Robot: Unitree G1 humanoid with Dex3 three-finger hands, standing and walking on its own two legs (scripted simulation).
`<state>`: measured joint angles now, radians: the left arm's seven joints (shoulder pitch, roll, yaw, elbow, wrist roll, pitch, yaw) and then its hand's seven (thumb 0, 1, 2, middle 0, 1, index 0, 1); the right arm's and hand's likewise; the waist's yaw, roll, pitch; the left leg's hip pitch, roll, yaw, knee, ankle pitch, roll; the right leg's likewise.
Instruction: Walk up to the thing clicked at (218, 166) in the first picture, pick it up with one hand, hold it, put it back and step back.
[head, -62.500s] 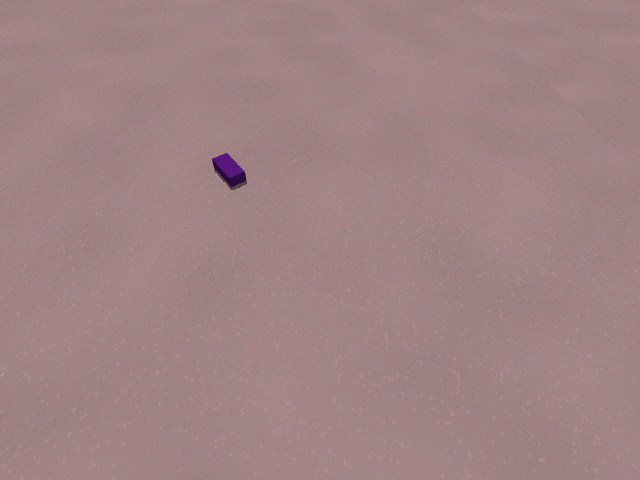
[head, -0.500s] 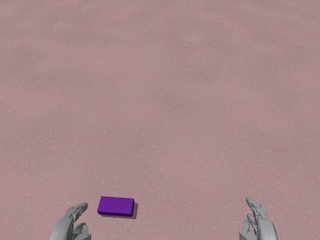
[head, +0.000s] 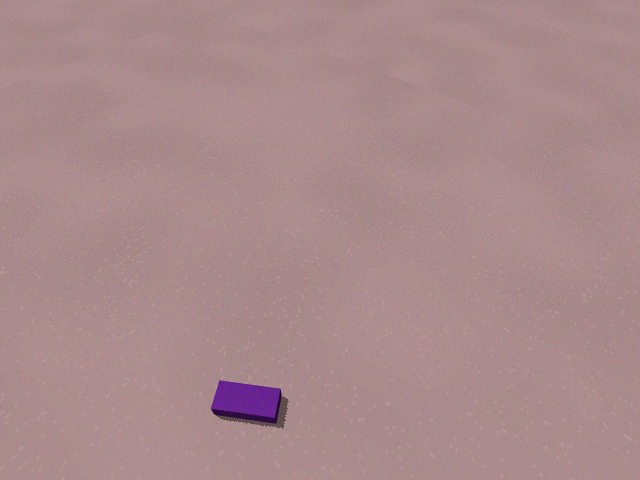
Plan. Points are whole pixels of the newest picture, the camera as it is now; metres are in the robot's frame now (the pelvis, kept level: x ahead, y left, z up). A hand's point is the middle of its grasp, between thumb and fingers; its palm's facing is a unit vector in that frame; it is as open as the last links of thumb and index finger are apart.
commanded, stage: stand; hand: left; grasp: from above
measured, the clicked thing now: (247, 401) +0.45 +0.25 -0.73
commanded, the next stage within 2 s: none
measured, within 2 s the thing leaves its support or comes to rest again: neither
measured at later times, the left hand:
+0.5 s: hand out of the picture +0.03 +0.24 -0.14, palm faces +0.04 -0.94 -0.34, open 7.4 cm
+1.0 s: hand out of the picture +0.06 +0.23 -0.14, palm faces +0.02 -0.95 -0.32, open 7.4 cm
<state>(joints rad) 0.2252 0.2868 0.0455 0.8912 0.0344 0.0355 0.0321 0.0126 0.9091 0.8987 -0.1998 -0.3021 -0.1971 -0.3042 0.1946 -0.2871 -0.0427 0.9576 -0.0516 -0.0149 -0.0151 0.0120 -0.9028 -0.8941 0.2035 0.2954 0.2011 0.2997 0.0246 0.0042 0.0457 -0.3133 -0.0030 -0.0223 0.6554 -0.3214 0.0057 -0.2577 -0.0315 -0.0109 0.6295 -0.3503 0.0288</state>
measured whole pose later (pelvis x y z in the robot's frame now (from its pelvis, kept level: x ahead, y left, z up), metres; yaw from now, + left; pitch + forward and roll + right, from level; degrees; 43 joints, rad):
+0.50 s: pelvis -0.01 +0.00 +0.02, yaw +0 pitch -4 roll +0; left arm 0.17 0.30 0.03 1.15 0.03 0.01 0.02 0.01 0.91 0.90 -0.20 -0.30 -0.20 -0.30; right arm 0.15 -0.29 -0.03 1.12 -0.03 0.00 -0.01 0.01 -0.90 -0.89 0.20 0.30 0.20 0.30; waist 0.02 0.02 0.06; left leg -0.15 -0.01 -0.02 0.40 -0.18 0.00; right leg -0.09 -0.04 -0.02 0.37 -0.21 0.03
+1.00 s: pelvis +0.00 -0.01 +0.02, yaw +0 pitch -3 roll +0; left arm 0.12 0.30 0.03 1.16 0.01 0.00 0.01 0.01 0.91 0.90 -0.20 -0.30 -0.20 -0.30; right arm 0.13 -0.32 -0.01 1.14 -0.02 0.00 -0.01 0.01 -0.90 -0.89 0.20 0.30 0.20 0.30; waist 0.01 0.02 0.06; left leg -0.13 0.01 -0.03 0.36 -0.17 -0.01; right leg -0.07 -0.01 -0.02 0.33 -0.20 0.02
